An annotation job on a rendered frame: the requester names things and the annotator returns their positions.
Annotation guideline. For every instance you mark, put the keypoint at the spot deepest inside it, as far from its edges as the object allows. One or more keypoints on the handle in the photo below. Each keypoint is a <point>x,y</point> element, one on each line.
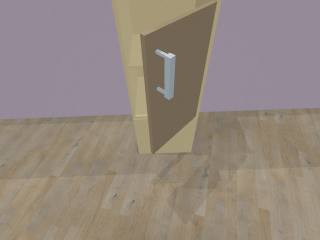
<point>169,74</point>

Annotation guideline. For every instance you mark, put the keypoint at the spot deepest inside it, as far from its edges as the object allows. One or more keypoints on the cupboard door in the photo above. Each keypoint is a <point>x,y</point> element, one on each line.
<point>187,36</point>

